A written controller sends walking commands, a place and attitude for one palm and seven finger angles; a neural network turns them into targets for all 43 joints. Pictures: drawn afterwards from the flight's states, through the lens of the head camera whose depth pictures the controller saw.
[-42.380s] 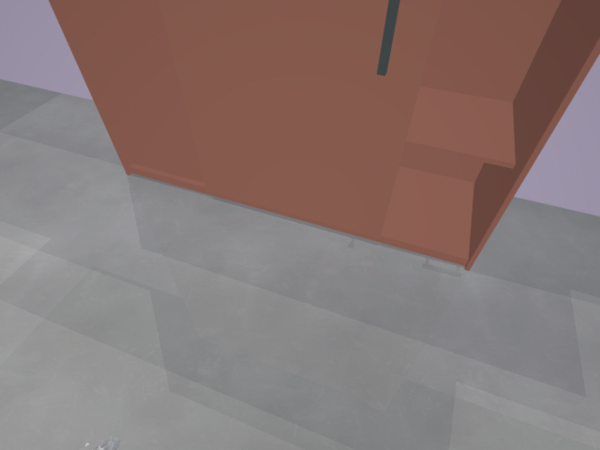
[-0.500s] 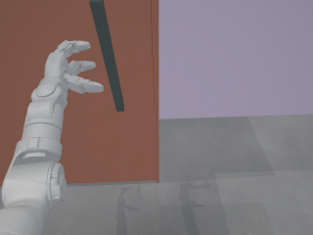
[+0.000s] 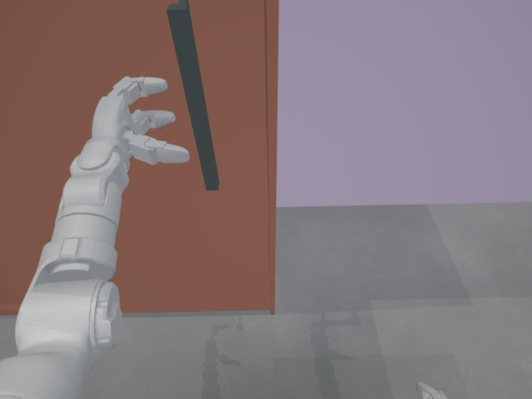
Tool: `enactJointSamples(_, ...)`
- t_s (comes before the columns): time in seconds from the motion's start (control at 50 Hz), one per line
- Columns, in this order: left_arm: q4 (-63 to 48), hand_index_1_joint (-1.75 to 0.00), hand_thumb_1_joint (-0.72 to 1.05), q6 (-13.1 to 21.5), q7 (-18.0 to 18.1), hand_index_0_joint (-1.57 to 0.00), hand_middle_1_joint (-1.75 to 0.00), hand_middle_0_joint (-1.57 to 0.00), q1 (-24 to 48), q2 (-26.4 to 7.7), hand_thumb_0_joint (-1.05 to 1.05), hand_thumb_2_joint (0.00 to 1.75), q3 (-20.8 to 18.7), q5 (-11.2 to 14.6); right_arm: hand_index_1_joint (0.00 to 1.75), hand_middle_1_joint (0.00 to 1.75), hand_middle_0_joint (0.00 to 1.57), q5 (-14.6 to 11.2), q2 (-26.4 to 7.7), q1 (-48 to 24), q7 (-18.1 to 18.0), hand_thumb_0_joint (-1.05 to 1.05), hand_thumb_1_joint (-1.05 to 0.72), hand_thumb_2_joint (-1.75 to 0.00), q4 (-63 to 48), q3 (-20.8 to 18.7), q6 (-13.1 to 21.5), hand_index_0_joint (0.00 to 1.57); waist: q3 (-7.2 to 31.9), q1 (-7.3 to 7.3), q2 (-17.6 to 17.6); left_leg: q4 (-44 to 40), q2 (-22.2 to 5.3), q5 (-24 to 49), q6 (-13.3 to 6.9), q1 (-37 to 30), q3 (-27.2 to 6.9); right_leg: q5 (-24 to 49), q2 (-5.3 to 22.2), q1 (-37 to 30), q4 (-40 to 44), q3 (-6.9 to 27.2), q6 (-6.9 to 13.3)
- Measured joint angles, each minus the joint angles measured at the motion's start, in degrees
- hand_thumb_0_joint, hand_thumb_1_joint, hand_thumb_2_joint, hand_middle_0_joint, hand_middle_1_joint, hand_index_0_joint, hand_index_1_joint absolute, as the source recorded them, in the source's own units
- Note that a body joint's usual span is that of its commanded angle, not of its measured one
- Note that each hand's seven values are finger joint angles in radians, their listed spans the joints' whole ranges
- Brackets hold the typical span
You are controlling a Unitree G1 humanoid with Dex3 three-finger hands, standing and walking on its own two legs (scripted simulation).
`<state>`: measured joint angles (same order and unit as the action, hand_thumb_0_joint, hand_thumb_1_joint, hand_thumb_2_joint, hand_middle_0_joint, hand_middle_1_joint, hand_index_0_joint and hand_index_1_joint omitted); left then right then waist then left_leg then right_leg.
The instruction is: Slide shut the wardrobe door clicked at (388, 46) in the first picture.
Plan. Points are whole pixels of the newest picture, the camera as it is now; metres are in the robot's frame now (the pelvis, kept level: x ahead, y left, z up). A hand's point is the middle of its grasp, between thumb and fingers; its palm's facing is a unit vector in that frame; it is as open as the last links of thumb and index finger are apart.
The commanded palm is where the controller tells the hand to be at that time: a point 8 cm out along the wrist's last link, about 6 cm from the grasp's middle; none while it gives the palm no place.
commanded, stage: move the hooked fingers beside the handle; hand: left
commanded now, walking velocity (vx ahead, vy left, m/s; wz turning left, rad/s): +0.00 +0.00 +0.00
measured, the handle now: (200, 110) +0.53 +0.12 +0.17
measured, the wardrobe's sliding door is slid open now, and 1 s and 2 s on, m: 0.00 0.00 0.00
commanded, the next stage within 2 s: feel for the door with the fingertips in 0.22 s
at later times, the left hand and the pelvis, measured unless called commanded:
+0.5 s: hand (174, 122) +0.47 +0.15 +0.19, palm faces +0.03 -1.00 +0.00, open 14.0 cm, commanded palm +0.45 +0.21 +0.19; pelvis +0.00 +0.00 +0.00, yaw -1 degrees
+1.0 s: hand (173, 118) +0.48 +0.15 +0.19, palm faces +0.05 -1.00 -0.01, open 14.0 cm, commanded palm +0.46 +0.20 +0.19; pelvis +0.01 +0.00 +0.00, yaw +0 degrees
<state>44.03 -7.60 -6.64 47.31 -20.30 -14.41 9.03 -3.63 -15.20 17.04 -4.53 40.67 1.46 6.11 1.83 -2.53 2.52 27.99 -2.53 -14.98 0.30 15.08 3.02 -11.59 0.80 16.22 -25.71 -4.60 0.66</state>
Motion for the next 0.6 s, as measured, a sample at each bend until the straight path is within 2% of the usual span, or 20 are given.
enactJointSamples(0.16, 5.4, -1.2, -0.5, 2.6, 0.0, -0.3, -1.2, -0.3, 2.6, -1.6, -0.01, 0.3, -1.0, -1.2, 0.3, 0.3, 0.21, 0.3, 0.2, -0.5, 0.3, 0.01, -0.9, -0.9, -1.0, 0.4, 0.4, 0.2, -0.4, -0.87, -0.4, 0.8, -0.1, -0.1, 0.1, 1.4, 0.1, -0.1, -0.1, 1.6, -1.0, 0.1, 0.1)
enactJointSamples(0.26, 5.8, -1.2, -0.5, 4.3, -0.7, -0.3, -1.2, -0.3, 3.1, -2.2, -0.01, 0.3, -0.9, -0.9, 0.3, 0.3, 0.21, 0.2, -0.1, 1.2, 0.2, 0.01, -0.9, -0.9, -0.4, 0.0, 0.5, 0.2, -0.6, -1.04, -0.3, 1.1, -0.2, -0.2, 0.1, 2.0, 0.1, -0.2, -0.2, 2.2, -1.1, 0.2, 0.2)
enactJointSamples(0.38, 6.1, -1.2, -0.5, 3.9, -0.6, -0.3, -1.2, -0.3, 3.3, -2.1, -0.01, 0.3, -1.3, -0.7, 0.3, 0.3, 0.21, 0.3, -0.5, 3.3, 0.4, 0.01, -0.9, -0.9, 0.8, -0.4, 0.2, 0.2, -0.4, -1.48, -0.1, 1.0, -0.3, -0.4, 0.1, 2.3, 0.2, -0.2, -0.2, 2.5, -1.0, 0.3, 0.1)
enactJointSamples(0.5, 3.5, -1.2, -0.5, 3.4, 0.4, -0.29, -1.2, -0.3, 1.9, -0.2, -0.01, 0.3, -0.9, -0.4, 0.3, 0.3, 0.21, 0.3, -0.4, 4.2, 0.6, 0.01, -0.9, -0.9, 1.5, -0.8, 0.2, 0.2, -0.2, -1.56, 0.0, 0.7, -0.4, -0.7, 0.1, 1.9, 0.5, -0.3, -0.4, 2.2, -0.6, 0.6, 0.1)
enactJointSamples(0.6, 2.5, -1.2, -0.5, 2.5, 2.0, -0.3, -1.2, -0.3, 1.4, 0.7, -0.01, 0.3, -1.7, -1.2, 0.3, 0.3, 0.21, 0.7, 0.0, 3.6, 0.8, 0.01, -0.9, -0.9, 1.1, -0.8, 0.2, 0.2, 0.0, -1.84, 0.0, 0.4, -0.6, -0.7, 0.1, 1.6, 1.0, -0.3, -0.6, 2.1, -0.4, 1.1, 0.1)
